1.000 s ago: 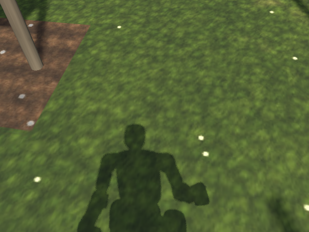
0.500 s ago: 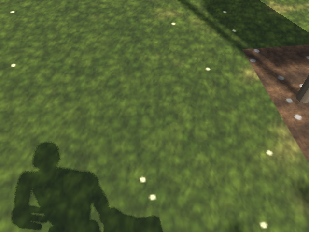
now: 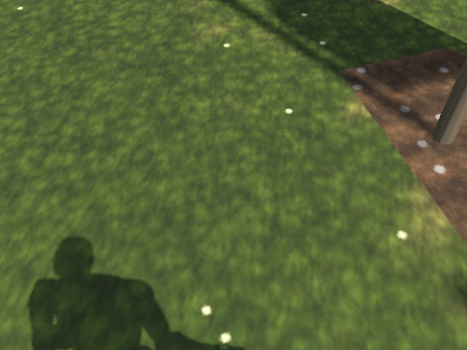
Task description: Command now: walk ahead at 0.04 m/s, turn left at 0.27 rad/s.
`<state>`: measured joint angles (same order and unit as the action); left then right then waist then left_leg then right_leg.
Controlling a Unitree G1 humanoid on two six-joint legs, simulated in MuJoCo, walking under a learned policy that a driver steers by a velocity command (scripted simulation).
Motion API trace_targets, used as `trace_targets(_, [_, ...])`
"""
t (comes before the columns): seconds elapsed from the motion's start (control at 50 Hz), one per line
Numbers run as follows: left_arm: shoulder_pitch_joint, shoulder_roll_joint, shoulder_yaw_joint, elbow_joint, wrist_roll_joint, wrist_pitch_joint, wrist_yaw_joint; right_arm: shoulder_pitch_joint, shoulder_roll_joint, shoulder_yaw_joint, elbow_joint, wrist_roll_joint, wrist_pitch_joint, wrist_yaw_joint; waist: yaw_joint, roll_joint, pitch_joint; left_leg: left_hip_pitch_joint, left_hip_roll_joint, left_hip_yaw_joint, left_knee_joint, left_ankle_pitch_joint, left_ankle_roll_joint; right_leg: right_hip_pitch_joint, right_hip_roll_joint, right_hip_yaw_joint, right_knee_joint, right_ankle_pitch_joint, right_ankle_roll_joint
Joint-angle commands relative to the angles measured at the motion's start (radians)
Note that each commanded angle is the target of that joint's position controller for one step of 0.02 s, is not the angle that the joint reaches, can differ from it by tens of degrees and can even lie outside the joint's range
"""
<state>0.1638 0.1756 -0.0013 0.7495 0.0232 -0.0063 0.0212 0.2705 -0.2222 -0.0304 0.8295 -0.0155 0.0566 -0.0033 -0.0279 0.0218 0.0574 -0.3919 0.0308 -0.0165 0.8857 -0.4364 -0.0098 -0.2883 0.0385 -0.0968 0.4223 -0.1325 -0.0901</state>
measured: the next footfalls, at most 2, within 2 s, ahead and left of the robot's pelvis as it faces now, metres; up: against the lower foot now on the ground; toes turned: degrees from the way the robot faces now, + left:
left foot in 0.20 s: +0.00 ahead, +0.11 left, +0.00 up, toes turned +9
right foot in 0.68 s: +0.35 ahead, +0.01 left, +0.00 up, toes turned +23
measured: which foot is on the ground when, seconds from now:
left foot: up 0.00-0.18, down 0.20-0.70, up 0.72-1.00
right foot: down 0.00-0.20, up 0.22-0.66, down 0.68-1.00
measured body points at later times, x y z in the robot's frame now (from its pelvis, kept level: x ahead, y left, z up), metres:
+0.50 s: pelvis +0.08 +0.05 +0.01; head +0.08 +0.09 +0.46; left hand +0.16 +0.35 -0.11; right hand +0.12 -0.22 -0.10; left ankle -0.04 +0.10 -0.74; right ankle +0.21 -0.08 -0.68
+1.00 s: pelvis +0.33 +0.10 +0.01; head +0.37 +0.11 +0.46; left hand +0.21 +0.33 -0.12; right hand +0.59 -0.04 -0.11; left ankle +0.38 +0.27 -0.69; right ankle +0.31 -0.01 -0.74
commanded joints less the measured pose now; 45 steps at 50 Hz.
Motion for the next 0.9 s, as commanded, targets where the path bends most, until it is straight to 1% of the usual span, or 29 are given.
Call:
trace_targets(0.02, [0.013, 0.172, 0.057, -0.045, 0.004, 0.005, 0.009, 0.034, -0.096, -0.032, -0.047, -0.003, 0.006, 0.004, 0.021, -0.143, -0.095, 0.04, -0.008, 0.032, -0.007, 0.004, 0.005, 0.033, -0.284, 0.182, -0.169, 0.02, -0.132])
trace_targets(0.08, [0.026, 0.177, 0.067, -0.035, 0.006, 0.017, 0.013, 0.018, -0.084, -0.032, -0.065, -0.003, 0.005, 0.011, 0.03, -0.136, -0.087, 0.038, -0.011, 0.054, -0.055, -0.02, 0.015, 0.043, -0.31, 0.187, -0.157, -0.034, -0.147])
trace_targets(0.12, [0.034, 0.202, 0.08, -0.031, 0.005, 0.02, 0.01, 0.039, -0.083, -0.032, -0.071, -0.007, -0.001, 0.021, 0.029, -0.147, -0.119, 0.089, -0.021, 0.084, -0.122, -0.041, 0.041, 0.035, -0.326, 0.202, -0.188, -0.262, -0.136])
trace_targets(0.16, [-0.01, 0.23, 0.092, -0.042, -0.003, 0.027, 0.006, 0.111, -0.09, -0.036, -0.055, -0.006, -0.006, 0.039, -0.021, -0.133, -0.108, 0.256, -0.048, 0.121, -0.288, -0.001, 0.096, -0.082, -0.315, 0.179, -0.197, -0.471, -0.085])
trace_targets(0.18, [-0.041, 0.218, 0.093, -0.049, -0.004, 0.032, 0.005, 0.177, -0.096, -0.04, -0.027, -0.005, -0.01, 0.044, -0.054, -0.098, -0.073, 0.357, -0.064, 0.106, -0.393, 0.008, 0.131, -0.18, -0.278, 0.131, -0.133, -0.531, -0.04])
trace_targets(0.2, [-0.066, 0.169, 0.083, -0.064, -0.004, 0.035, -0.001, 0.256, -0.132, -0.05, 0.002, -0.011, -0.018, 0.039, -0.084, 0.076, -0.022, 0.405, 0.041, -0.099, -0.59, -0.176, 0.177, -0.306, -0.188, 0.018, 0.104, -0.548, 0.023])
trace_targets(0.22, [-0.104, 0.089, 0.058, -0.122, -0.012, 0.027, -0.009, 0.269, -0.256, -0.078, -0.025, -0.011, -0.025, 0.029, -0.094, 0.299, 0.034, 0.404, 0.343, -0.634, -0.788, -0.523, 0.288, -0.55, 0.009, -0.075, 0.382, -0.487, 0.089])
trace_targets(0.24, [-0.177, 0.157, 0.073, -0.138, 0.009, 0.013, -0.012, 0.217, -0.229, -0.073, -0.03, -0.018, -0.022, 0.006, -0.078, 0.156, 0.137, 0.269, 0.343, -0.671, -0.868, -0.525, 0.311, -0.575, -0.044, 0.093, 0.468, -0.332, 0.089])
trace_targets(0.26, [-0.131, 0.181, 0.082, -0.123, -0.004, 0.001, -0.026, 0.146, -0.205, -0.064, -0.041, -0.012, -0.026, -0.011, -0.013, 0.124, 0.143, 0.219, 0.292, -0.574, -0.856, -0.421, 0.275, -0.521, -0.065, 0.12, 0.485, -0.216, 0.096])
trace_targets(0.28, [-0.082, 0.193, 0.085, -0.094, -0.002, -0.009, -0.039, 0.098, -0.204, -0.063, -0.051, -0.003, -0.039, -0.008, 0.024, 0.102, 0.124, 0.232, 0.233, -0.476, -0.84, -0.27, 0.239, -0.483, -0.071, 0.124, 0.473, -0.142, 0.105])
trace_targets(0.3, [-0.06, 0.2, 0.089, -0.072, 0.016, -0.012, -0.045, 0.084, -0.203, -0.064, -0.057, 0.005, -0.056, -0.003, 0.026, 0.085, 0.091, 0.27, 0.186, -0.4, -0.819, -0.129, 0.221, -0.461, -0.065, 0.108, 0.489, -0.093, 0.11])
trace_targets(0.32, [-0.034, 0.195, 0.089, -0.05, 0.028, -0.011, -0.049, 0.09, -0.18, -0.06, -0.054, 0.007, -0.07, 0.003, 0.025, 0.064, 0.05, 0.3, 0.151, -0.343, -0.798, -0.028, 0.213, -0.437, -0.064, 0.099, 0.51, -0.058, 0.112])
trace_targets(0.34, [-0.032, 0.182, 0.087, -0.05, 0.028, -0.009, -0.052, 0.119, -0.17, -0.058, -0.045, 0.011, -0.082, 0.009, 0.019, 0.053, 0.021, 0.331, 0.14, -0.325, -0.779, 0.039, 0.212, -0.435, -0.062, 0.098, 0.52, -0.04, 0.113])
trace_targets(0.44, [-0.139, 0.168, 0.079, -0.082, 0.018, -0.006, -0.049, 0.246, -0.174, -0.066, -0.006, 0.009, -0.103, 0.012, -0.041, 0.082, 0.025, 0.427, 0.136, -0.331, -0.752, 0.168, 0.236, -0.521, -0.077, 0.099, 0.453, 0.002, 0.139])
trace_targets(0.56, [-0.272, 0.161, 0.061, -0.136, 0.005, -0.03, -0.061, 0.293, -0.199, -0.074, 0.009, 0.0, -0.106, -0.003, -0.086, 0.108, 0.041, 0.433, 0.127, -0.339, -0.644, 0.454, 0.241, -0.438, -0.046, 0.082, 0.246, -0.02, 0.14])
trace_targets(0.6, [-0.249, 0.173, 0.061, -0.145, 0.0, -0.04, -0.059, 0.264, -0.212, -0.078, -0.001, -0.002, -0.107, -0.009, -0.063, 0.118, 0.028, 0.404, 0.135, -0.362, -0.601, 0.551, 0.218, -0.335, -0.034, 0.084, 0.19, -0.041, 0.116])
trace_targets(0.62, [-0.195, 0.179, 0.062, -0.133, -0.001, -0.045, -0.055, 0.229, -0.22, -0.08, -0.008, -0.002, -0.109, -0.01, -0.031, 0.12, 0.012, 0.37, 0.138, -0.357, -0.584, 0.599, 0.198, -0.238, -0.024, 0.075, 0.156, -0.044, 0.099])
trace_targets(0.64, [-0.113, 0.189, 0.067, -0.11, -0.003, -0.049, -0.045, 0.194, -0.226, -0.08, -0.015, 0.0, -0.113, -0.008, 0.01, 0.115, -0.015, 0.323, 0.128, -0.341, -0.534, 0.711, 0.174, -0.094, 0.001, 0.059, 0.121, -0.057, 0.078])
trace_targets(0.66, [0.016, 0.209, 0.078, -0.068, 0.0, -0.058, -0.031, 0.176, -0.227, -0.079, -0.013, 0.005, -0.119, -0.005, 0.071, 0.079, -0.077, 0.29, 0.087, -0.299, -0.397, 0.813, 0.148, 0.091, 0.019, 0.047, 0.065, -0.029, 0.054])
trace_targets(0.68, [0.164, 0.258, 0.094, -0.036, 0.014, -0.071, -0.016, 0.175, -0.198, -0.071, -0.015, 0.011, -0.126, 0.001, 0.136, 0.01, -0.183, 0.19, 0.018, -0.235, -0.169, 0.736, 0.122, 0.321, -0.076, 0.134, 0.049, -0.069, 0.015])
trace_targets(0.7, [0.298, 0.358, 0.113, -0.036, 0.042, -0.073, -0.004, 0.238, -0.093, -0.045, -0.05, 0.038, -0.132, 0.005, 0.149, -0.197, -0.351, -0.053, -0.106, -0.139, 0.17, 0.311, 0.082, 0.585, -0.366, 0.564, -0.037, -0.4, -0.065])
trace_targets(0.72, [0.276, 0.374, 0.117, -0.011, 0.026, -0.062, -0.011, 0.282, -0.118, -0.048, -0.046, 0.021, -0.13, 0.006, 0.097, -0.318, -0.341, -0.191, -0.162, -0.129, 0.31, -0.071, 0.086, 0.536, -0.468, 0.928, -0.2, -0.423, -0.129])
trace_targets(0.74, [0.181, 0.286, 0.1, -0.022, 0.015, -0.057, -0.016, 0.232, -0.147, -0.053, -0.028, -0.001, -0.12, 0.004, 0.058, -0.161, -0.169, -0.238, -0.085, -0.145, 0.383, 0.002, 0.1, 0.397, -0.438, 0.815, -0.193, -0.473, -0.128])
trace_targets(0.76, [0.125, 0.215, 0.084, -0.025, 0.007, -0.061, -0.021, 0.15, -0.142, -0.048, -0.032, -0.01, -0.12, 0.015, 0.058, -0.06, -0.074, -0.227, -0.049, -0.127, 0.345, 0.078, 0.102, 0.275, -0.382, 0.648, -0.195, -0.374, -0.118])
trace_targets(0.78, [0.11, 0.183, 0.072, -0.017, 0.012, -0.066, -0.022, 0.105, -0.124, -0.044, -0.041, -0.012, -0.121, 0.022, 0.048, -0.057, -0.039, -0.21, -0.024, -0.119, 0.291, 0.113, 0.099, 0.22, -0.327, 0.519, -0.203, -0.21, -0.098])
trace_targets(0.8, [0.111, 0.172, 0.066, 0.001, 0.007, -0.071, -0.02, 0.095, -0.121, -0.043, -0.048, -0.023, -0.113, 0.029, 0.03, -0.099, -0.034, -0.192, -0.01, -0.101, 0.258, 0.119, 0.09, 0.177, -0.289, 0.444, -0.227, -0.149, -0.092])
trace_targets(0.82, [0.119, 0.17, 0.065, 0.014, 0.006, -0.081, -0.022, 0.103, -0.118, -0.041, -0.041, -0.028, -0.104, 0.036, 0.021, -0.134, -0.037, -0.165, -0.007, -0.091, 0.239, 0.122, 0.081, 0.152, -0.272, 0.397, -0.234, -0.054, -0.096])
trace_targets(0.86, [0.158, 0.167, 0.063, 0.044, -0.005, -0.1, -0.03, 0.079, -0.108, -0.037, -0.046, -0.027, -0.096, 0.043, 0.011, -0.129, -0.033, -0.187, -0.008, -0.071, 0.204, 0.137, 0.07, 0.163, -0.262, 0.328, -0.244, 0.114, -0.108])
trace_targets(0.9, [0.183, 0.175, 0.064, 0.065, -0.012, -0.107, -0.032, -0.003, -0.098, -0.029, -0.073, -0.033, -0.094, 0.05, 0.013, -0.114, -0.014, -0.251, 0.017, -0.034, 0.133, 0.199, 0.055, 0.182, -0.259, 0.275, -0.276, 0.16, -0.117])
